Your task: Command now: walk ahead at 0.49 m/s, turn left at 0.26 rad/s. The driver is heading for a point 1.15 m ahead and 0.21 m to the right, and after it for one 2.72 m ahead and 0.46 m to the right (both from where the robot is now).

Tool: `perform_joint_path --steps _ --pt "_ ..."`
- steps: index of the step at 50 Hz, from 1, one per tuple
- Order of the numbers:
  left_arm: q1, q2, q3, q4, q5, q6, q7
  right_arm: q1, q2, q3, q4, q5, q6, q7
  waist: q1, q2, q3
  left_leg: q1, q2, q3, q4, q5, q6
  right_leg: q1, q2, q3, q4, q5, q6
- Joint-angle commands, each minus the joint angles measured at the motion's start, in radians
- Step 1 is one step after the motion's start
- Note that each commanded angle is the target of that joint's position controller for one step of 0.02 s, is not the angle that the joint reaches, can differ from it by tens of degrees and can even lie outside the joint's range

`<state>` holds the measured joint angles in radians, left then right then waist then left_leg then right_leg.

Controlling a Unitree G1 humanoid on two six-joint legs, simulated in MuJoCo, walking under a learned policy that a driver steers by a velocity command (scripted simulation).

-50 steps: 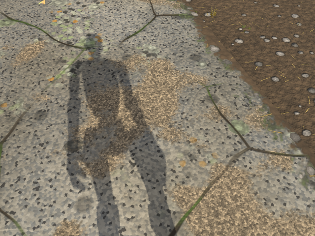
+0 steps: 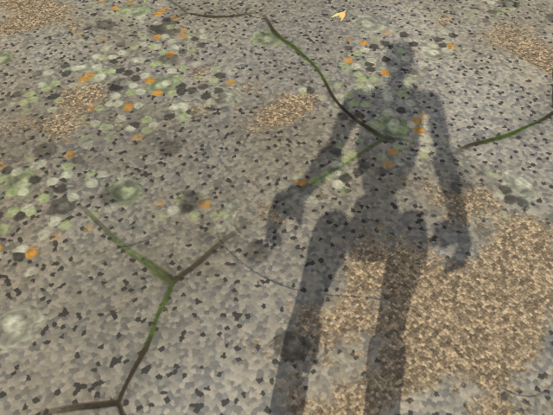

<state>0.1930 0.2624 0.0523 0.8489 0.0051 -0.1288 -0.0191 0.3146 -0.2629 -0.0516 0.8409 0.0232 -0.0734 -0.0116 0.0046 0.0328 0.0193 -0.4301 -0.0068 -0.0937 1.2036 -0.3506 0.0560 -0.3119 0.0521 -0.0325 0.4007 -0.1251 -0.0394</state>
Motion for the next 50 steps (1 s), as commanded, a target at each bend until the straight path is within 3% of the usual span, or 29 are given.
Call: perform_joint_path --steps 1,5,9,13,15,16,17,18,19,20,21,22,23,25,29,34,37,39,41,43,44,45,46,47,48,49,50 --pt "0.036 0.07 0.011 -0.021 0.001 -0.011 -0.005 0.027 -0.033 -0.009 -0.07 -0.004 -0.011 0.004 -0.015 -0.094 -0.044 -0.185 0.112 -0.016 -0.051 0.053 0.002 0.173 -0.27 0.305 -0.244 0.042 -0.198" --pt "0.085 0.137 0.026 0.007 -0.012 -0.007 0.002 -0.104 -0.019 0.009 -0.128 -0.022 -0.013 0.007 0.006 -0.074 -0.003 -0.239 0.142 0.026 -0.28 0.182 -0.026 0.152 -0.279 0.217 -0.294 0.129 -0.214" --pt "0.138 0.16 0.025 0.027 -0.026 0.01 0.006 -0.239 -0.021 0.018 -0.163 -0.013 -0.022 0.021 0.05 -0.092 0.013 -0.159 0.102 0.081 -0.516 0.36 -0.034 0.142 -0.235 0.116 -0.275 0.147 -0.167" --pt "0.2 0.173 0.024 0.059 -0.035 0.028 0.006 -0.335 -0.049 0.013 -0.21 -0.001 -0.026 0.036 0.069 -0.109 0.033 -0.141 0.078 0.087 -0.624 0.33 -0.012 0.238 -0.288 0.136 -0.229 0.11 -0.143" --pt "0.198 0.184 0.025 0.065 -0.036 0.041 0.009 -0.319 -0.072 0.003 -0.217 -0.003 -0.032 0.042 0.038 -0.114 0.025 -0.068 0.057 0.098 -0.676 0.273 0.012 0.267 -0.307 0.151 -0.168 0.165 -0.124" --pt "0.184 0.186 0.023 0.063 -0.036 0.047 0.01 -0.244 -0.095 -0.012 -0.2 -0.007 -0.036 0.04 -0.014 -0.111 -0.01 0.049 0.03 0.117 -0.712 0.261 0.028 0.257 -0.284 0.137 -0.078 0.287 -0.106" --pt "0.18 0.165 0.013 0.058 -0.029 0.05 0.011 -0.088 -0.144 -0.04 -0.154 -0.011 -0.037 0.033 -0.085 -0.089 -0.102 0.265 0.027 0.113 -0.722 0.26 0.053 0.198 -0.229 0.098 0.105 0.374 -0.079" --pt "0.166 0.11 -0.011 0.019 -0.004 0.045 0.012 0.116 -0.237 -0.067 -0.123 -0.027 -0.034 0.019 -0.161 0.037 -0.263 0.568 0.239 -0.111 -0.715 0.267 0.123 -0.007 -0.154 0.041 0.445 0.136 -0.034" --pt "0.29 -0.015 -0.044 0.011 -0.02 0.024 0.009 0.16 -0.301 -0.077 -0.11 -0.037 -0.024 0.023 -0.099 0.301 -0.378 0.824 0.449 -0.537 -0.838 0.112 0.259 -0.361 -0.008 0.046 0.762 -0.424 0.011" --pt "0.251 0.11 -0.012 0.03 -0.047 0.013 0.011 0.156 -0.194 -0.054 -0.109 -0.03 -0.027 0.026 -0.128 0.177 -0.327 0.754 0.429 -0.577 -0.893 0.015 0.24 -0.455 -0.052 0.166 0.891 -0.432 0.002" --pt "0.173 0.152 0.004 0.006 -0.061 0.01 0.012 0.081 -0.147 -0.038 -0.117 -0.022 -0.032 0.026 -0.106 0.127 -0.197 0.631 0.398 -0.412 -0.903 0.064 0.193 -0.493 -0.095 0.16 0.9 -0.333 -0.011" --pt "0.134 0.139 0.006 0.002 -0.052 0.017 0.019 -0.001 -0.112 -0.026 -0.125 -0.022 -0.036 0.03 -0.072 0.064 -0.14 0.508 0.351 -0.291 -0.932 0.143 0.165 -0.449 -0.139 0.142 0.863 -0.243 -0.004" --pt "0.117 0.124 0.011 0.0 -0.038 0.029 0.023 -0.055 -0.08 -0.018 -0.125 -0.023 -0.04 0.035 -0.044 0.06 -0.085 0.414 0.308 -0.195 -0.972 0.194 0.146 -0.416 -0.164 0.141 0.811 -0.183 0.002" --pt "0.145 0.082 0.013 0.005 -0.038 0.058 0.02 -0.088 -0.061 -0.019 -0.108 -0.034 -0.054 0.037 -0.002 0.073 -0.055 0.312 0.268 -0.074 -1.031 0.291 0.129 -0.328 -0.185 0.143 0.777 -0.109 0.007" --pt "0.095 0.052 0.018 -0.027 -0.035 0.082 0.017 -0.059 -0.088 -0.034 -0.062 -0.042 -0.064 0.021 0.01 0.025 -0.008 0.31 0.265 0.076 -1.062 0.464 0.134 -0.405 -0.176 0.171 0.695 0.016 0.02" --pt "-0.057 0.034 0.011 -0.086 -0.024 0.077 -0.009 -0.031 -0.124 -0.042 -0.031 -0.036 -0.051 -0.001 -0.032 0.01 0.042 0.347 0.252 0.205 -1.087 0.449 0.105 -0.411 -0.158 0.105 0.422 0.214 0.015" --pt "-0.163 0.021 0.002 -0.139 -0.023 0.075 -0.028 0.031 -0.14 -0.046 -0.002 -0.028 -0.035 -0.008 -0.074 -0.005 0.077 0.441 0.281 0.243 -1.067 0.476 0.098 -0.45 -0.155 0.056 0.325 0.206 -0.005" --pt "-0.208 0.018 0.001 -0.175 -0.019 0.072 -0.043 0.027 -0.148 -0.047 0.003 -0.023 -0.014 -0.014 -0.075 0.001 0.096 0.478 0.283 0.285 -0.994 0.652 0.082 -0.438 -0.133 0.001 0.265 0.155 -0.016" --pt "-0.192 0.035 0.011 -0.2 -0.015 0.072 -0.056 0.016 -0.175 -0.051 -0.003 -0.015 0.006 -0.025 -0.05 0.037 0.049 0.498 0.279 0.311 -0.879 0.935 0.059 -0.34 -0.078 -0.063 0.245 0.075 -0.036" --pt "-0.046 0.087 0.039 -0.182 -0.021 0.072 -0.058 -0.016 -0.205 -0.059 -0.021 -0.005 0.023 -0.037 0.031 0.08 -0.05 0.492 0.263 0.316 -0.668 1.154 0.031 -0.151 -0.002 -0.1 0.226 0.006 -0.073" --pt "0.092 0.142 0.067 -0.15 -0.02 0.07 -0.047 -0.045 -0.208 -0.059 -0.034 0.002 0.026 -0.039 0.106 0.062 -0.121 0.431 0.226 0.325 -0.478 1.076 -0.002 0.04 0.028 -0.085 0.122 0.102 -0.107" --pt "0.181 0.224 0.095 -0.134 -0.011 0.077 -0.02 -0.031 -0.181 -0.049 -0.055 -0.013 0.014 -0.036 0.144 -0.044 -0.192 0.214 0.159 0.323 -0.185 0.692 -0.067 0.299 -0.072 0.073 0.088 0.42 -0.16" --pt "0.123 0.322 0.101 -0.172 0.01 0.088 0.003 0.075 -0.052 -0.013 -0.087 -0.066 -0.011 -0.018 0.013 -0.323 -0.303 -0.177 -0.035 0.256 0.222 -0.334 -0.136 0.637 -0.356 0.495 0.19 1.012 -0.346" --pt "0.147 0.285 0.086 -0.206 0.02 0.085 -0.006 0.109 -0.118 -0.014 -0.087 -0.035 -0.038 0.003 0.064 -0.182 -0.561 -0.212 -0.042 -0.018 0.346 -0.351 -0.13 0.689 -0.462 0.714 0.087 0.874 -0.463" --pt "0.093 0.227 0.076 -0.222 0.012 0.086 -0.009 -0.02 -0.154 -0.025 -0.12 0.004 -0.038 0.005 0.081 -0.089 -0.455 -0.247 0.009 -0.037 0.317 -0.259 -0.107 0.591 -0.393 0.58 0.052 0.706 -0.403" --pt "0.022 0.181 0.066 -0.22 -0.018 0.085 -0.01 -0.068 -0.142 -0.024 -0.135 -0.003 -0.028 -0.006 0.041 -0.018 -0.273 -0.292 0.046 -0.007 0.207 -0.172 -0.103 0.416 -0.326 0.461 0.018 0.574 -0.334" --pt "-0.024 0.139 0.052 -0.23 -0.031 0.087 -0.004 -0.077 -0.144 -0.028 -0.125 -0.022 -0.011 -0.023 0.01 0.005 -0.208 -0.262 0.079 -0.003 0.131 -0.128 -0.107 0.289 -0.285 0.411 -0.017 0.481 -0.294"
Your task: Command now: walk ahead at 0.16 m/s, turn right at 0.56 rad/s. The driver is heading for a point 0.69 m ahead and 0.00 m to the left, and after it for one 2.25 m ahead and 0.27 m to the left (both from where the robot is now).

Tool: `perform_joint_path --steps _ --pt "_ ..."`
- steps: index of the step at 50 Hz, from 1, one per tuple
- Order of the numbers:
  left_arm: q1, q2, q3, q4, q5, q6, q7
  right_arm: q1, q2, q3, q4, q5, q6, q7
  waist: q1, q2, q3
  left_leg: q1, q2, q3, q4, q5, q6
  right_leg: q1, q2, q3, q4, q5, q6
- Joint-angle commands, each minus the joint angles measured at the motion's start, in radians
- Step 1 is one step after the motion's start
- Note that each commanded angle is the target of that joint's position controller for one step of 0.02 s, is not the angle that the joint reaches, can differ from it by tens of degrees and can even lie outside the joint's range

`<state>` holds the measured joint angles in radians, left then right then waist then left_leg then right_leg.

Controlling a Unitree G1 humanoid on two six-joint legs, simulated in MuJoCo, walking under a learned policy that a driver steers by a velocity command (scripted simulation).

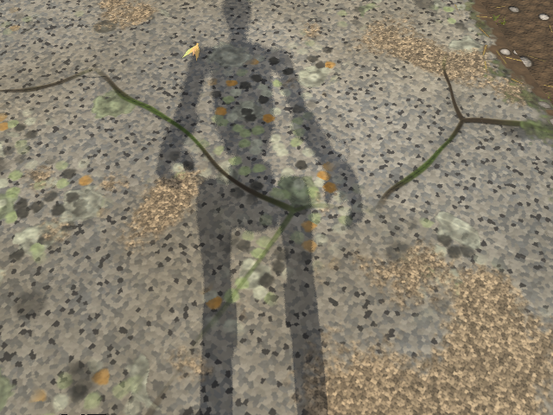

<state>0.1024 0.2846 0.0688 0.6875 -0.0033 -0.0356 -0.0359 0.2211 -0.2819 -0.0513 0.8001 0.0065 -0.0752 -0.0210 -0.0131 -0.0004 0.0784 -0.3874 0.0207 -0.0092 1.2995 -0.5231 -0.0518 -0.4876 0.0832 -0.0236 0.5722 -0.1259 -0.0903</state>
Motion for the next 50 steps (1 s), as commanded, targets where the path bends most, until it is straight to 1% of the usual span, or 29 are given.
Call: perform_joint_path --steps 1,3,4,6,8,10,13,16,18,19,20,21,22,23,24,25,26,27,29,31,33,34,35,36,37,38,40,43,50 --pt "0.046 0.116 0.035 -0.075 -0.013 -0.003 0.015 0.026 -0.134 -0.035 -0.09 -0.012 0.01 -0.021 0.0 0.02 -0.22 -0.237 0.057 -0.088 -0.016 0.073 0.0 0.338 -0.293 0.38 -0.217 0.458 -0.231" --pt "0.035 0.138 0.043 -0.082 0.007 -0.001 0.017 0.053 -0.109 -0.033 -0.099 -0.021 0.034 -0.025 -0.032 -0.021 -0.204 -0.16 0.044 -0.07 -0.105 0.1 -0.009 0.218 -0.257 0.34 -0.239 0.5 -0.222" --pt "0.041 0.148 0.047 -0.08 0.01 -0.002 0.021 0.054 -0.094 -0.029 -0.101 -0.024 0.037 -0.029 -0.033 -0.032 -0.213 -0.15 0.034 -0.065 -0.157 0.117 -0.015 0.201 -0.243 0.321 -0.233 0.541 -0.217" --pt "0.056 0.164 0.052 -0.079 0.004 0.006 0.034 0.027 -0.085 -0.025 -0.112 -0.027 0.044 -0.036 -0.024 -0.048 -0.24 -0.161 0.016 -0.069 -0.236 0.159 -0.032 0.209 -0.231 0.317 -0.216 0.543 -0.204" --pt "0.054 0.17 0.053 -0.086 -0.006 0.023 0.049 -0.007 -0.087 -0.025 -0.124 -0.024 0.054 -0.038 -0.014 -0.069 -0.256 -0.168 0.007 -0.082 -0.299 0.215 -0.041 0.213 -0.215 0.339 -0.214 0.381 -0.177" --pt "0.046 0.167 0.051 -0.096 -0.011 0.041 0.061 -0.054 -0.087 -0.024 -0.141 -0.018 0.06 -0.036 0.001 -0.094 -0.238 -0.167 -0.006 -0.092 -0.374 0.257 -0.042 0.198 -0.193 0.374 -0.226 0.151 -0.146" --pt "0.046 0.156 0.046 -0.105 -0.003 0.054 0.069 -0.09 -0.086 -0.023 -0.154 -0.012 0.055 -0.027 0.024 -0.137 -0.21 -0.142 -0.012 -0.094 -0.484 0.27 -0.036 0.2 -0.192 0.414 -0.223 -0.017 -0.129" --pt "0.069 0.139 0.035 -0.101 0.005 0.06 0.064 -0.095 -0.089 -0.023 -0.164 -0.009 0.038 -0.013 0.041 -0.16 -0.218 -0.064 -0.019 -0.075 -0.586 0.221 -0.017 0.236 -0.213 0.45 -0.164 0.106 -0.129" --pt "0.058 0.12 0.022 -0.103 -0.001 0.064 0.063 -0.057 -0.075 -0.023 -0.158 -0.008 0.025 0.0 0.009 -0.155 -0.218 0.047 -0.025 -0.051 -0.776 0.3 0.015 0.244 -0.198 0.456 -0.11 0.19 -0.104" --pt "0.074 0.102 0.015 -0.099 -0.004 0.065 0.064 -0.037 -0.085 -0.026 -0.155 -0.015 0.02 0.005 -0.002 -0.136 -0.207 0.138 0.004 -0.065 -0.896 0.425 0.041 0.214 -0.166 0.444 -0.081 0.138 -0.065" --pt "0.114 0.063 0.002 -0.103 0.01 0.062 0.064 -0.033 -0.147 -0.036 -0.169 -0.038 0.019 0.002 0.026 -0.007 -0.221 0.233 0.165 -0.205 -0.927 0.576 0.098 0.142 -0.096 0.368 0.036 -0.055 -0.004" --pt "0.157 0.06 0.005 -0.113 0.005 0.052 0.06 -0.072 -0.2 -0.049 -0.161 -0.056 0.029 0.0 0.093 0.251 -0.176 0.245 0.297 -0.369 -0.936 0.788 0.244 0.011 0.043 0.202 0.136 -0.352 0.055" --pt "0.107 0.132 0.021 -0.116 0.017 0.041 0.06 -0.048 -0.128 -0.036 -0.165 -0.055 0.029 0.0 0.028 0.253 -0.193 0.221 0.37 -0.463 -0.964 0.783 0.34 -0.012 0.005 0.185 0.29 -0.482 0.103" --pt "0.074 0.172 0.039 -0.113 0.005 0.041 0.06 -0.04 -0.123 -0.035 -0.166 -0.044 0.028 0.0 0.007 0.192 -0.183 0.23 0.346 -0.433 -0.954 0.765 0.34 -0.035 -0.002 0.182 0.413 -0.478 0.124" --pt "0.08 0.154 0.041 -0.094 0.001 0.051 0.063 -0.053 -0.129 -0.037 -0.165 -0.03 0.03 -0.001 0.015 0.139 -0.175 0.235 0.3 -0.374 -0.936 0.757 0.308 -0.051 -0.008 0.178 0.482 -0.452 0.144" --pt "0.089 0.133 0.038 -0.086 0.004 0.063 0.064 -0.067 -0.124 -0.036 -0.166 -0.014 0.032 -0.002 0.019 0.127 -0.161 0.235 0.276 -0.33 -0.926 0.76 0.284 -0.062 -0.021 0.176 0.509 -0.422 0.16" --pt "0.101 0.095 0.027 -0.076 0.002 0.071 0.063 -0.084 -0.11 -0.029 -0.163 -0.011 0.036 -0.003 0.031 0.12 -0.159 0.219 0.244 -0.278 -0.92 0.779 0.262 -0.033 -0.035 0.163 0.483 -0.396 0.17" --pt "0.105 0.059 0.015 -0.072 0.001 0.074 0.061 -0.1 -0.099 -0.026 -0.162 -0.014 0.043 0.0 0.039 0.127 -0.156 0.196 0.199 -0.219 -0.916 0.789 0.241 0.013 -0.043 0.122 0.408 -0.376 0.176" --pt "0.067 0.01 -0.004 -0.077 -0.002 0.071 0.055 -0.09 -0.087 -0.025 -0.154 -0.016 0.057 0.003 0.014 0.181 -0.171 0.206 0.155 -0.163 -0.903 0.797 0.229 0.1 -0.057 0.065 0.228 -0.347 0.18" --pt "0.054 0.023 0.0 -0.074 -0.01 0.07 0.051 -0.051 -0.099 -0.028 -0.14 -0.012 0.065 0.005 -0.007 0.216 -0.186 0.24 0.165 -0.181 -0.888 0.766 0.244 0.162 -0.058 0.046 0.073 -0.279 0.175" --pt "0.088 0.03 0.004 -0.051 -0.007 0.067 0.047 -0.044 -0.092 -0.022 -0.132 0.001 0.066 0.007 0.017 0.197 -0.173 0.212 0.148 -0.178 -0.872 0.668 0.214 0.276 -0.049 0.026 -0.181 -0.07 0.142" --pt "0.084 0.051 0.006 -0.054 0.006 0.067 0.048 -0.011 -0.084 -0.018 -0.122 0.0 0.058 0.009 0.008 0.171 -0.176 0.168 0.14 -0.183 -0.877 0.58 0.171 0.351 -0.075 0.067 -0.211 0.005 0.118" --pt "0.093 0.1 0.013 -0.065 0.018 0.067 0.054 -0.001 -0.069 -0.01 -0.124 -0.018 0.046 0.015 -0.004 0.088 -0.197 0.101 0.111 -0.151 -0.841 0.468 0.118 0.432 -0.16 0.148 -0.175 0.156 0.086" --pt "0.077 0.132 0.022 -0.043 0.022 0.068 0.054 0.034 -0.035 -0.002 -0.125 -0.03 0.032 0.022 -0.06 -0.09 -0.195 0.1 0.028 -0.057 -0.84 0.337 0.066 0.376 -0.19 0.175 -0.125 0.107 0.028" --pt "0.062 0.067 0.01 -0.049 0.021 0.064 0.046 -0.018 -0.05 -0.001 -0.12 -0.04 0.03 0.022 -0.02 -0.1 -0.172 0.162 0.016 -0.032 -0.823 0.307 0.025 0.28 -0.179 0.183 -0.154 -0.044 0.007" --pt "0.055 0.038 0.0 -0.045 0.029 0.058 0.042 -0.053 -0.067 -0.008 -0.118 -0.034 0.032 0.021 -0.009 -0.081 -0.127 0.161 0.013 -0.03 -0.82 0.316 0.017 0.238 -0.165 0.179 -0.17 -0.115 0.022" --pt "0.06 0.051 0.0 -0.035 0.025 0.043 0.044 -0.059 -0.06 -0.008 -0.111 -0.028 0.042 0.01 -0.004 -0.077 -0.08 0.154 0.013 -0.032 -0.809 0.349 0.025 0.203 -0.146 0.164 -0.17 -0.122 0.049" --pt "0.089 0.04 -0.005 -0.017 0.019 0.028 0.05 -0.035 -0.051 -0.01 -0.093 -0.023 0.046 0.002 -0.006 -0.068 -0.069 0.167 0.016 -0.036 -0.809 0.372 0.028 0.191 -0.14 0.157 -0.16 -0.103 0.057" --pt "0.108 0.026 -0.012 0.013 0.015 0.02 0.054 -0.01 -0.044 -0.015 -0.039 -0.018 0.051 -0.008 -0.003 -0.026 -0.067 0.183 0.016 -0.036 -0.81 0.398 0.015 0.202 -0.129 0.152 -0.151 -0.081 0.052"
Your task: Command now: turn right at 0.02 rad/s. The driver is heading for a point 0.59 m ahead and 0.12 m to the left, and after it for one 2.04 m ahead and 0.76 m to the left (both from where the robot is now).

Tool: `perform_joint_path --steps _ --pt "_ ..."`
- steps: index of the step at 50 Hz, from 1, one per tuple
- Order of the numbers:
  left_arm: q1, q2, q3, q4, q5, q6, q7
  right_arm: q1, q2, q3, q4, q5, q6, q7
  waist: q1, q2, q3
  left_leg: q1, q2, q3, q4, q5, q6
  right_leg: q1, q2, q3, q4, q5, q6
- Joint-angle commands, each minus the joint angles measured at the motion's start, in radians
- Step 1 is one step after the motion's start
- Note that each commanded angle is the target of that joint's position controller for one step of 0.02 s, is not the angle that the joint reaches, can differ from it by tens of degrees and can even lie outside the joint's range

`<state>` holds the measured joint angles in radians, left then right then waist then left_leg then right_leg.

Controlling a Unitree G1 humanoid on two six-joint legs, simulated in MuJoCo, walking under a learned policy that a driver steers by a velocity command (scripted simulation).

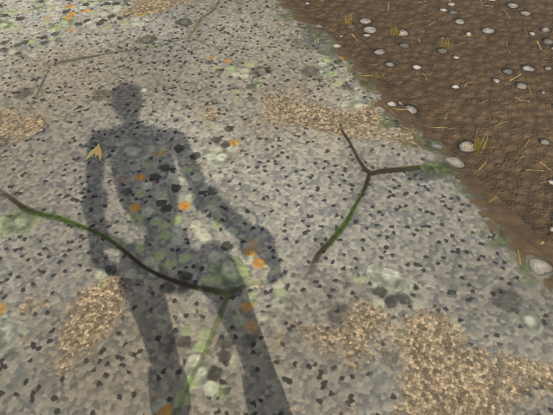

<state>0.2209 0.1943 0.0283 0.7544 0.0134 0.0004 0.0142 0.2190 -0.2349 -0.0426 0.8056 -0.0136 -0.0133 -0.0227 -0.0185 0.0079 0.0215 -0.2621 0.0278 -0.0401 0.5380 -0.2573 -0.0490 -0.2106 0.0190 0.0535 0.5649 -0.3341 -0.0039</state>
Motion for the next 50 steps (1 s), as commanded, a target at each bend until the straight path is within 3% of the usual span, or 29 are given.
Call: perform_joint_path --steps 1,7,9,10,12,14,16,18,19,20,21,22,24,25,26,28,32,36,39,41,42,43,44,45,46,47,48,49,50 --pt "-0.008 0.114 0.028 -0.048 -0.002 -0.017 0.004 -0.005 -0.091 -0.024 -0.037 0.003 -0.01 -0.007 0.003 -0.029 -0.012 0.061 0.01 -0.006 -0.048 0.138 0.011 -0.072 -0.063 0.072 -0.143 0.134 -0.034" --pt "0.01 0.102 0.027 -0.005 -0.005 -0.02 0.004 0.014 -0.093 -0.028 0.013 0.006 -0.005 -0.017 0.004 -0.016 -0.015 0.074 0.012 -0.007 -0.049 0.164 0.008 -0.059 -0.051 0.057 -0.139 0.169 -0.033" --pt "0.045 0.12 0.035 0.023 -0.012 -0.014 0.008 0.035 -0.084 -0.028 0.04 0.012 -0.001 -0.02 0.014 -0.049 -0.02 0.046 -0.037 0.05 -0.001 -0.048 0.014 -0.051 -0.045 0.067 -0.175 -0.095 -0.058" --pt "0.062 0.156 0.046 0.028 -0.019 -0.01 0.01 0.024 -0.085 -0.03 0.038 0.019 -0.004 -0.021 0.03 -0.094 0.016 -0.024 -0.065 0.086 0.062 -0.167 0.022 -0.06 -0.078 0.128 -0.221 -0.294 -0.093" --pt "0.103 0.207 0.059 0.037 -0.03 -0.018 0.01 -0.038 -0.074 -0.027 0.003 0.033 -0.03 -0.015 0.061 -0.197 0.109 -0.185 -0.055 0.089 0.21 -0.21 0.05 -0.065 -0.236 0.37 -0.355 -0.53 -0.194" --pt "0.091 0.205 0.059 0.043 -0.035 -0.042 0.014 -0.058 -0.08 -0.029 -0.012 0.049 -0.065 0.0 0.053 -0.213 0.163 -0.275 0.005 0.026 0.274 -0.235 0.102 -0.045 -0.314 0.47 -0.391 -0.447 -0.246" --pt "0.036 0.19 0.055 0.036 -0.044 -0.049 0.01 -0.008 -0.075 -0.028 0.008 0.052 -0.091 0.021 0.012 -0.178 0.13 -0.182 0.019 0.037 0.117 -0.221 0.142 -0.025 -0.282 0.37 -0.35 -0.298 -0.211" --pt "-0.033 0.167 0.049 0.026 -0.046 -0.043 0.005 0.174 -0.085 -0.045 0.104 0.036 -0.098 0.031 -0.073 -0.118 0.041 0.202 -0.047 0.085 -0.045 0.041 0.124 -0.179 -0.158 0.189 -0.218 -0.126 -0.137" --pt "-0.06 0.112 0.033 0.011 -0.034 -0.048 0.004 0.29 -0.131 -0.06 0.134 0.027 -0.098 0.03 -0.112 0.022 -0.003 0.33 0.068 -0.096 -0.134 -0.029 0.148 -0.27 -0.068 0.062 0.031 -0.031 -0.078" --pt "-0.06 0.083 0.028 -0.034 -0.037 -0.064 0.01 0.379 -0.265 -0.088 0.139 0.029 -0.102 0.038 -0.118 0.318 -0.029 0.441 0.304 -0.549 -0.321 -0.168 0.292 -0.474 0.055 -0.054 0.344 -0.137 -0.013" --pt "-0.059 0.141 0.043 -0.034 -0.056 -0.08 0.01 0.333 -0.199 -0.063 0.124 0.013 -0.109 0.042 -0.093 0.246 0.003 0.398 0.371 -0.708 -0.38 -0.273 0.357 -0.568 0.02 0.047 0.53 -0.24 -0.023" --pt "-0.039 0.157 0.048 -0.021 -0.068 -0.091 0.002 0.25 -0.148 -0.046 0.1 0.017 -0.112 0.038 -0.052 0.157 0.075 0.366 0.349 -0.604 -0.371 -0.291 0.332 -0.629 -0.04 0.07 0.598 -0.149 -0.05" --pt "-0.04 0.151 0.05 0.004 -0.05 -0.101 -0.006 0.176 -0.128 -0.034 0.075 0.02 -0.107 0.038 -0.027 0.07 0.085 0.346 0.268 -0.405 -0.385 -0.155 0.261 -0.635 -0.102 0.035 0.555 0.03 -0.073" --pt "-0.055 0.153 0.056 0.008 -0.038 -0.099 -0.011 0.18 -0.091 -0.021 0.077 0.016 -0.102 0.039 -0.026 0.061 0.07 0.339 0.226 -0.313 -0.393 -0.032 0.224 -0.598 -0.121 0.022 0.519 0.09 -0.075" --pt "-0.053 0.133 0.053 0.01 -0.035 -0.097 -0.02 0.205 -0.09 -0.017 0.088 0.013 -0.097 0.038 -0.025 0.097 0.055 0.329 0.209 -0.255 -0.395 0.078 0.22 -0.567 -0.122 0.001 0.489 0.131 -0.066" --pt "-0.081 0.113 0.049 0.006 -0.028 -0.09 -0.029 0.25 -0.092 -0.014 0.105 0.016 -0.089 0.032 -0.032 0.085 0.048 0.339 0.185 -0.167 -0.393 0.267 0.226 -0.571 -0.115 -0.036 0.428 0.182 -0.038" --pt "-0.235 0.077 0.029 -0.046 -0.031 -0.089 -0.036 0.257 -0.133 -0.016 0.109 0.013 -0.076 0.013 -0.057 0.07 0.079 0.255 0.157 -0.072 -0.429 0.323 0.222 -0.512 -0.091 -0.073 0.173 0.327 0.0" --pt "-0.34 0.09 0.022 -0.079 -0.041 -0.094 -0.052 0.297 -0.145 -0.018 0.133 0.025 -0.075 0.006 -0.073 0.083 0.125 0.235 0.183 -0.047 -0.453 0.28 0.23 -0.433 -0.064 -0.084 0.021 0.411 -0.009" --pt "-0.363 0.117 0.026 -0.097 -0.041 -0.104 -0.066 0.288 -0.156 -0.027 0.143 0.032 -0.068 0.004 -0.044 0.083 0.122 0.331 0.226 -0.038 -0.4 0.395 0.214 -0.42 -0.058 -0.071 -0.037 0.358 -0.052" --pt "-0.288 0.158 0.043 -0.082 -0.038 -0.106 -0.065 0.264 -0.182 -0.037 0.137 0.027 -0.059 0.003 0.014 0.111 0.042 0.379 0.23 -0.022 -0.275 0.716 0.194 -0.283 -0.013 -0.101 -0.041 0.293 -0.087" --pt "-0.166 0.192 0.063 -0.049 -0.038 -0.105 -0.058 0.253 -0.183 -0.037 0.134 0.023 -0.051 0.004 0.081 0.12 -0.041 0.357 0.206 -0.009 -0.122 0.888 0.178 -0.11 0.02 -0.12 -0.048 0.279 -0.114" --pt "0.026 0.236 0.085 0.003 -0.039 -0.102 -0.045 0.234 -0.171 -0.03 0.121 0.017 -0.045 0.005 0.172 0.111 -0.157 0.218 0.162 0.004 0.1 0.852 0.147 0.176 -0.016 -0.077 -0.037 0.293 -0.15" --pt "0.192 0.328 0.107 0.033 -0.009 -0.099 -0.034 0.312 -0.078 -0.002 0.095 0.007 -0.053 0.012 0.167 -0.07 -0.338 -0.156 0.042 0.039 0.489 0.427 0.096 0.602 -0.288 0.283 -0.028 0.173 -0.262" --pt "0.22 0.287 0.092 0.052 -0.017 -0.096 -0.041 0.379 -0.008 0.021 0.119 0.031 -0.072 0.016 0.141 -0.261 -0.488 -0.348 -0.087 -0.065 0.752 -0.29 0.076 0.711 -0.449 0.697 -0.223 -0.05 -0.345" --pt "0.146 0.213 0.069 0.052 -0.024 -0.097 -0.04 0.277 -0.133 -0.017 0.094 0.065 -0.089 0.018 0.146 -0.179 -0.314 -0.44 -0.025 -0.132 0.836 -0.26 0.094 0.556 -0.409 0.616 -0.285 -0.136 -0.282" --pt "0.061 0.182 0.058 0.043 -0.026 -0.099 -0.035 0.179 -0.165 -0.027 0.057 0.079 -0.094 0.015 0.117 -0.136 -0.165 -0.457 0.027 -0.089 0.818 -0.171 0.106 0.383 -0.379 0.447 -0.311 -0.084 -0.237" --pt "-0.009 0.158 0.051 0.047 -0.019 -0.107 -0.039 0.136 -0.146 -0.027 0.049 0.065 -0.092 0.007 0.077 -0.058 -0.082 -0.415 0.07 -0.074 0.76 -0.092 0.105 0.218 -0.341 0.329 -0.352 0.028 -0.214" --pt "-0.052 0.13 0.044 0.049 -0.008 -0.119 -0.042 0.148 -0.132 -0.036 0.055 0.05 -0.078 0.001 0.037 -0.067 -0.055 -0.353 0.104 -0.081 0.706 -0.04 0.106 0.122 -0.303 0.231 -0.384 0.101 -0.192" --pt "-0.073 0.122 0.044 0.06 -0.001 -0.125 -0.045 0.184 -0.101 -0.034 0.065 0.048 -0.062 0.002 0.009 -0.094 -0.043 -0.29 0.122 -0.085 0.687 -0.017 0.103 0.049 -0.278 0.163 -0.412 0.139 -0.187"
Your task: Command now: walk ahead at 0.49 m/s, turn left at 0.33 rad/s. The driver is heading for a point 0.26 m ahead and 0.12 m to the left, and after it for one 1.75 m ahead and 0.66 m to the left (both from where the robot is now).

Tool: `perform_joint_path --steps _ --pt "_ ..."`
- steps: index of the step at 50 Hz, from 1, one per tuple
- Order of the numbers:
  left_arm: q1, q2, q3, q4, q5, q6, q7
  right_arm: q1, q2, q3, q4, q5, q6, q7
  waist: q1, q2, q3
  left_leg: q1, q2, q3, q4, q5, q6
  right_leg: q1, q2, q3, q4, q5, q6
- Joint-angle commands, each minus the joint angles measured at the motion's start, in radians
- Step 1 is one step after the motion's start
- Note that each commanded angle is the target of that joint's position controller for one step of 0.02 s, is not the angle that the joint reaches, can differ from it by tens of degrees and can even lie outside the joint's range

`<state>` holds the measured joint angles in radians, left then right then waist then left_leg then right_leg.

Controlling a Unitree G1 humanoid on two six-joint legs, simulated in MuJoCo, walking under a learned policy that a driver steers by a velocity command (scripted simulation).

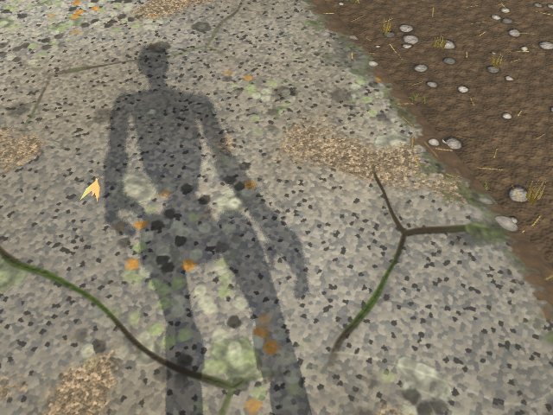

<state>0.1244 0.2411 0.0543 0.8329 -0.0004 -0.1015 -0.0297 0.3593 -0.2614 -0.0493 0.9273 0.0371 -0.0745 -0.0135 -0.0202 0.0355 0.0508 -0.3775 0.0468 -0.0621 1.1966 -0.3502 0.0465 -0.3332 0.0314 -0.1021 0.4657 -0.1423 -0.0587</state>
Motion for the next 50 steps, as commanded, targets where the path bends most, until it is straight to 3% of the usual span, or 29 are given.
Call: perform_joint_path --steps 1,4,6,9,11,14,16,17,18,19,20,21,22,23,24,26,29,32,36,39,41,42,43,44,45,46,47,48,50 --pt "0.017 0.069 0.02 -0.009 0.012 -0.028 -0.002 0.064 -0.049 -0.026 -0.05 -0.001 0.014 -0.007 -0.004 -0.121 -0.061 -0.155 0.109 -0.059 0.014 0.081 0.004 0.135 -0.28 0.269 -0.336 -0.026 -0.136" --pt "0.031 0.101 0.028 0.024 0.013 -0.039 0.006 0.002 -0.051 -0.032 -0.086 -0.007 0.039 -0.013 -0.013 -0.098 -0.003 -0.239 0.115 -0.069 -0.048 0.168 -0.01 0.097 -0.274 0.151 -0.377 0.062 -0.14" --pt "0.036 0.115 0.028 0.034 0.021 -0.035 0.019 -0.059 -0.06 -0.036 -0.118 -0.017 0.035 -0.009 -0.01 -0.075 0.027 -0.276 0.099 -0.067 -0.162 0.268 -0.027 0.105 -0.259 0.067 -0.36 0.262 -0.138" --pt "0.037 0.151 0.03 0.032 0.018 -0.017 0.043 -0.16 -0.03 -0.02 -0.162 -0.031 0.021 0.018 0.017 -0.073 0.017 -0.197 0.068 0.039 -0.404 0.43 -0.037 0.11 -0.217 -0.061 -0.31 0.467 -0.109" --pt "0.078 0.175 0.033 0.041 0.009 0.0 0.057 -0.227 -0.02 -0.013 -0.197 -0.032 0.022 0.037 0.05 -0.062 0.001 -0.195 0.051 0.079 -0.487 0.46 -0.038 0.184 -0.24 -0.073 -0.271 0.522 -0.109" --pt "0.097 0.206 0.043 0.046 -0.014 0.036 0.067 -0.255 -0.053 -0.023 -0.249 -0.032 0.033 0.06 0.049 -0.084 -0.025 -0.214 0.029 0.095 -0.559 0.355 -0.011 0.323 -0.289 -0.072 -0.171 0.583 -0.094" --pt "0.073 0.224 0.052 0.031 -0.027 0.058 0.075 -0.205 -0.094 -0.04 -0.263 -0.036 0.036 0.071 0.011 -0.107 -0.067 -0.146 -0.018 0.127 -0.582 0.243 0.022 0.365 -0.3 -0.074 -0.04 0.721 -0.069" --pt "0.06 0.222 0.053 0.021 -0.029 0.069 0.08 -0.126 -0.126 -0.057 -0.252 -0.033 0.033 0.072 -0.03 -0.101 -0.106 -0.054 -0.052 0.14 -0.629 0.24 0.047 0.36 -0.281 -0.083 0.091 0.746 -0.048" --pt "0.061 0.202 0.046 0.013 -0.027 0.076 0.079 -0.012 -0.176 -0.081 -0.226 -0.034 0.027 0.061 -0.086 -0.051 -0.167 0.111 -0.087 0.131 -0.738 0.385 0.081 0.309 -0.219 -0.106 0.294 0.646 -0.001" --pt "0.117 0.136 0.021 -0.011 0.015 0.069 0.069 0.025 -0.278 -0.105 -0.235 -0.038 0.031 0.033 -0.061 0.143 -0.257 0.368 0.107 -0.132 -0.702 0.853 0.156 0.065 -0.133 -0.113 0.598 0.139 0.066" --pt "0.204 0.081 -0.002 -0.042 0.029 0.056 0.049 -0.043 -0.327 -0.103 -0.287 -0.061 0.031 0.029 0.032 0.274 -0.413 0.633 0.35 -0.609 -0.738 0.967 0.406 -0.268 0.072 0.037 0.942 -0.575 0.12" --pt "0.149 0.17 0.018 -0.026 0.008 0.046 0.033 -0.051 -0.245 -0.084 -0.314 -0.053 0.037 0.037 -0.042 0.087 -0.484 0.597 0.317 -0.561 -0.791 0.81 0.378 -0.295 0.011 0.216 0.985 -0.521 0.096" --pt "0.072 0.177 0.02 -0.056 -0.019 0.047 0.032 -0.114 -0.202 -0.07 -0.328 -0.046 0.037 0.037 -0.029 0.037 -0.368 0.49 0.27 -0.437 -0.809 0.68 0.324 -0.332 -0.021 0.204 0.951 -0.432 0.078" --pt "0.052 0.157 0.019 -0.049 -0.01 0.056 0.044 -0.158 -0.176 -0.065 -0.326 -0.03 0.041 0.033 0.003 -0.055 -0.252 0.35 0.213 -0.347 -0.834 0.573 0.263 -0.336 -0.06 0.191 0.858 -0.363 0.082" --pt "0.042 0.17 0.026 -0.05 0.001 0.07 0.058 -0.19 -0.152 -0.057 -0.332 -0.024 0.047 0.025 0.022 -0.038 -0.202 0.244 0.18 -0.306 -0.856 0.495 0.234 -0.303 -0.085 0.193 0.775 -0.32 0.085" --pt "0.063 0.159 0.027 -0.052 0.006 0.09 0.063 -0.21 -0.163 -0.06 -0.348 -0.046 0.055 0.018 0.053 0.024 -0.178 0.118 0.125 -0.274 -0.889 0.454 0.218 -0.208 -0.066 0.175 0.689 -0.265 0.094" --pt "0.057 0.133 0.02 -0.057 0.008 0.095 0.075 -0.186 -0.189 -0.071 -0.358 -0.043 0.058 0.0 0.044 0.047 -0.203 0.12 0.111 -0.268 -0.878 0.472 0.218 -0.198 -0.045 0.182 0.552 -0.236 0.125" --pt "0.018 0.134 0.02 -0.071 0.005 0.101 0.08 -0.189 -0.195 -0.074 -0.371 -0.035 0.074 -0.017 0.027 0.067 -0.207 0.112 0.095 -0.303 -0.879 0.279 0.195 -0.198 -0.038 0.202 0.461 -0.18 0.142" --pt "-0.018 0.137 0.022 -0.088 0.0 0.091 0.073 -0.192 -0.191 -0.073 -0.383 -0.04 0.091 -0.025 0.008 0.112 -0.174 0.088 0.075 -0.362 -0.883 0.115 0.171 -0.16 -0.019 0.21 0.341 -0.165 0.138" --pt "-0.01 0.145 0.026 -0.093 -0.007 0.072 0.061 -0.184 -0.188 -0.073 -0.39 -0.038 0.1 -0.023 0.002 0.136 -0.178 0.131 0.077 -0.42 -0.85 0.18 0.163 -0.108 -0.002 0.209 0.231 -0.192 0.119" --pt "0.036 0.149 0.031 -0.084 -0.01 0.061 0.049 -0.199 -0.185 -0.071 -0.399 -0.028 0.108 -0.024 0.029 0.14 -0.179 0.135 0.06 -0.44 -0.81 0.243 0.142 -0.022 0.004 0.192 0.077 -0.143 0.094" --pt "0.079 0.159 0.038 -0.072 -0.008 0.058 0.044 -0.205 -0.179 -0.068 -0.402 -0.02 0.114 -0.027 0.054 0.127 -0.176 0.102 0.028 -0.424 -0.776 0.234 0.111 0.067 -0.012 0.181 -0.052 -0.051 0.075" --pt "0.112 0.22 0.055 -0.069 0.007 0.06 0.046 -0.177 -0.143 -0.058 -0.406 -0.019 0.117 -0.027 0.047 0.031 -0.188 0.001 -0.034 -0.357 -0.663 0.085 0.06 0.187 -0.159 0.287 -0.119 -0.017 0.024" --pt "0.073 0.312 0.074 -0.08 0.031 0.075 0.053 -0.149 -0.103 -0.051 -0.431 -0.015 0.112 -0.024 -0.014 -0.277 -0.134 -0.223 -0.213 -0.127 -0.45 -0.198 -0.003 0.24 -0.367 0.532 -0.168 0.148 -0.113" --pt "0.06 0.261 0.065 -0.101 0.053 0.073 0.052 -0.159 -0.196 -0.076 -0.435 -0.037 0.097 -0.018 0.013 -0.309 -0.13 -0.268 -0.174 -0.103 -0.205 -0.278 -0.054 0.171 -0.465 0.64 -0.184 0.242 -0.223" --pt "0.003 0.21 0.051 -0.13 0.043 0.073 0.058 -0.135 -0.237 -0.093 -0.41 -0.032 0.097 -0.012 -0.006 -0.221 -0.126 -0.258 -0.14 -0.113 -0.091 -0.208 -0.07 0.163 -0.423 0.541 -0.157 0.261 -0.204" --pt "-0.032 0.175 0.044 -0.137 0.026 0.075 0.061 -0.115 -0.22 -0.093 -0.378 -0.029 0.105 -0.014 -0.014 -0.168 -0.111 -0.25 -0.135 -0.1 -0.044 -0.15 -0.086 0.16 -0.342 0.434 -0.132 0.251 -0.151" --pt "-0.035 0.161 0.038 -0.141 0.01 0.077 0.063 -0.103 -0.189 -0.086 -0.363 -0.033 0.115 -0.019 -0.009 -0.153 -0.106 -0.266 -0.136 -0.095 0.012 -0.106 -0.102 0.18 -0.3 0.378 -0.119 0.246 -0.125" --pt "-0.009 0.159 0.031 -0.137 0.005 0.086 0.065 -0.114 -0.137 -0.067 -0.366 -0.027 0.124 -0.017 0.006 -0.152 -0.088 -0.253 -0.141 -0.066 0.037 -0.074 -0.124 0.171 -0.265 0.3 -0.125 0.316 -0.139"
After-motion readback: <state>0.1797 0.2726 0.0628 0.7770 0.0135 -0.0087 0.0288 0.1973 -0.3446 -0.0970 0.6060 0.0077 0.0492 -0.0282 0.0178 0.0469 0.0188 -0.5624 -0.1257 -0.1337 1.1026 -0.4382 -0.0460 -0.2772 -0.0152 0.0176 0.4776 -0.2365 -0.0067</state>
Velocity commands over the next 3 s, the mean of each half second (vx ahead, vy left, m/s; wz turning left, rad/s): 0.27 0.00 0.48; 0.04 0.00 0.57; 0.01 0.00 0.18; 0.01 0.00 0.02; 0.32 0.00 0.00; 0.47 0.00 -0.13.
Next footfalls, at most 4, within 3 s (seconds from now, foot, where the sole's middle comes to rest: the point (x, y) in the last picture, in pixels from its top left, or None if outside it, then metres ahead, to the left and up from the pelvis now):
0.36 left None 0.34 0.14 -0.77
0.86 right None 0.40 -0.07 -0.77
1.24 left None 0.23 0.14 -0.77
2.66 left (144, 375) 0.57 0.36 -0.77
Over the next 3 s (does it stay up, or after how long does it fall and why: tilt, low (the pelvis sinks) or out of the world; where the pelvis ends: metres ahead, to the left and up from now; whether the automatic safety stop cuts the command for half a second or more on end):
stays up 0.63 0.29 0.01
